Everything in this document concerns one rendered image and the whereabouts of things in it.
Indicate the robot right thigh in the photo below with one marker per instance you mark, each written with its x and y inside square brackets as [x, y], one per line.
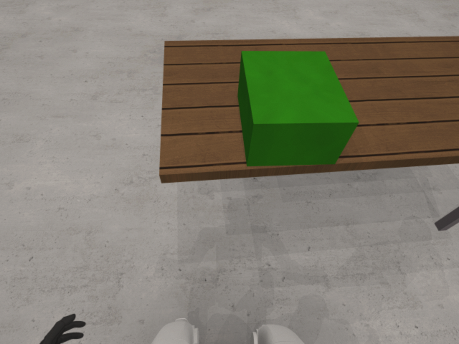
[274, 334]

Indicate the robot left thigh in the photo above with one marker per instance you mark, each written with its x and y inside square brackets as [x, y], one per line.
[180, 332]

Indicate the table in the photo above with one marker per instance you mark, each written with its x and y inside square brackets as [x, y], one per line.
[404, 92]

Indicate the robot thigh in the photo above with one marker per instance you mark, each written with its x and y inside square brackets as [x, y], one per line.
[180, 332]
[274, 334]

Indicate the carton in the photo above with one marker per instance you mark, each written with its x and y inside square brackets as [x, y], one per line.
[293, 109]

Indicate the robot left hand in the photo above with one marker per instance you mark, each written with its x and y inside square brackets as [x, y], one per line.
[56, 336]

